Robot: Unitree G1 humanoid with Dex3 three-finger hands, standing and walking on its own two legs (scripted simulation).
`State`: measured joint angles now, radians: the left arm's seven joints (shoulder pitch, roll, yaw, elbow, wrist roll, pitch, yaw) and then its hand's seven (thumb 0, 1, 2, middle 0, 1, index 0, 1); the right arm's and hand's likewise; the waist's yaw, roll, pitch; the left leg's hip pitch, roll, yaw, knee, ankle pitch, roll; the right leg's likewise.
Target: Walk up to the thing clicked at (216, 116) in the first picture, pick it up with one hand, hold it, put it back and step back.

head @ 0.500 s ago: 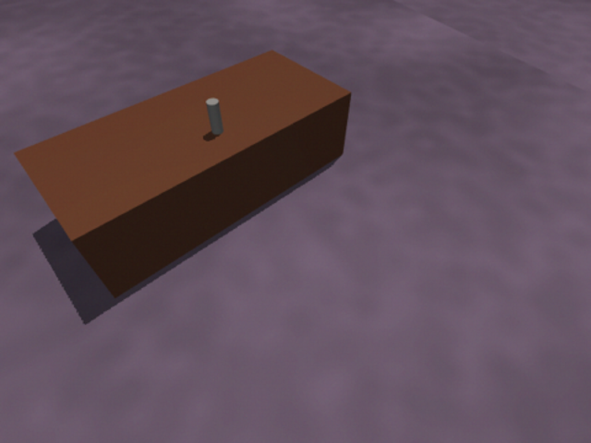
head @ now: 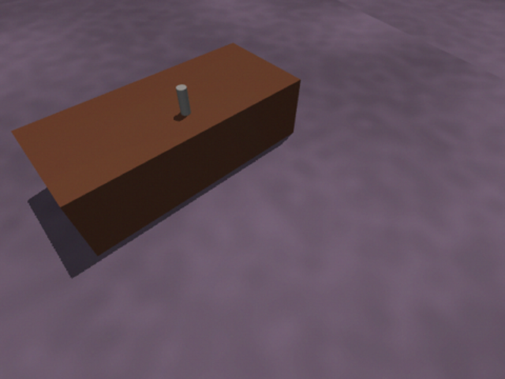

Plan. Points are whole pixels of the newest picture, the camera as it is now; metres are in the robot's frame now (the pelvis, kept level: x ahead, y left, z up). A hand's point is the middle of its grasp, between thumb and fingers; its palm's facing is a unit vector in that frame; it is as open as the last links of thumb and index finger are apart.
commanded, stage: stand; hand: right
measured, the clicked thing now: (183, 100) +1.29 +0.30 -0.36
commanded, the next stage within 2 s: walk up in 0.62 s
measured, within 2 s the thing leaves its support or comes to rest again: neither
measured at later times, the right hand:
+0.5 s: hand out of the picture +0.08 -0.25 -0.16, palm faces -0.03 +0.94 -0.33, open 7.3 cm
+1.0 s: hand (368, 332) +0.23 -0.21 -0.14, palm faces -0.22 +0.86 -0.47, open 7.3 cm
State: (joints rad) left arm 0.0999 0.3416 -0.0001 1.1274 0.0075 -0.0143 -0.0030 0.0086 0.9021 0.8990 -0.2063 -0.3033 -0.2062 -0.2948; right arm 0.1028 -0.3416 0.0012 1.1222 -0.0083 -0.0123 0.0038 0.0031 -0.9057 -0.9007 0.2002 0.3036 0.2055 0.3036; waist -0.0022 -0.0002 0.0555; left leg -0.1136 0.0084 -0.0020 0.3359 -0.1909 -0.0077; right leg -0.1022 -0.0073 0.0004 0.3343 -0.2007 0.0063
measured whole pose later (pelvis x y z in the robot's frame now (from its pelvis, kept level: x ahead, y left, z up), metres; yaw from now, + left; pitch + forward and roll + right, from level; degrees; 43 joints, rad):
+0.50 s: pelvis +0.00 +0.00 +0.00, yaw +0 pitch -2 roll +0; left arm 0.11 0.35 0.01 1.13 0.01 -0.01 0.00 0.01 0.90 0.90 -0.21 -0.30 -0.21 -0.29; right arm 0.11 -0.34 0.00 1.12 -0.01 -0.01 0.00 0.00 -0.91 -0.90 0.20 0.30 0.21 0.30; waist 0.00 0.00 0.05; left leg -0.10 0.01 -0.01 0.32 -0.19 -0.01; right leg -0.09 0.00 0.00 0.32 -0.20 0.00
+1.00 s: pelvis +0.08 +0.07 -0.04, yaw +14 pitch -3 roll +1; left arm 0.23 0.48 0.12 0.93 0.05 -0.01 -0.06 0.01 0.90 0.90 -0.21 -0.30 -0.21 -0.29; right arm 0.24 -0.44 -0.13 0.90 -0.03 -0.04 0.08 0.00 -0.91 -0.90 0.20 0.30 0.20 0.30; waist 0.01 -0.10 0.08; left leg -0.40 0.06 0.07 0.73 -0.28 -0.01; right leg -0.14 -0.18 -0.10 0.88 -0.55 -0.02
